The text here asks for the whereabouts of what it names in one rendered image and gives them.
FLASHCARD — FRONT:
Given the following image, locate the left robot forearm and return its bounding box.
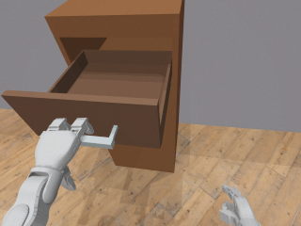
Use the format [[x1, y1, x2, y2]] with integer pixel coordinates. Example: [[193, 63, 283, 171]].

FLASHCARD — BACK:
[[1, 166, 64, 226]]

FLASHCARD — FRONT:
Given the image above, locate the left robot hand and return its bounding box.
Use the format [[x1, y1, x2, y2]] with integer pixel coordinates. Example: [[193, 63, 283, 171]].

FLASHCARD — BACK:
[[35, 118, 94, 191]]

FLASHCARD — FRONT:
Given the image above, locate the drawer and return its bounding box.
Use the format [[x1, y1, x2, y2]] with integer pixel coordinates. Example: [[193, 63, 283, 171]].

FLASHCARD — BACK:
[[1, 49, 172, 149]]

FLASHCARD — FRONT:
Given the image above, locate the right robot hand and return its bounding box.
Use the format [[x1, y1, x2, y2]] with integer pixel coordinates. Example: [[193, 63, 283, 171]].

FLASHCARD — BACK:
[[219, 185, 256, 226]]

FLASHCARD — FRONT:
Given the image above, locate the cabinet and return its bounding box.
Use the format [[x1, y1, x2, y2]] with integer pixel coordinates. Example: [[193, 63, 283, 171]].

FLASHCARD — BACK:
[[44, 0, 185, 173]]

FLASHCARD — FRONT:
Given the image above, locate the handle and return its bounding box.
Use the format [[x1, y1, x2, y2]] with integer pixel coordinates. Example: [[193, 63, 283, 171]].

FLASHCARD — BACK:
[[40, 125, 119, 150]]

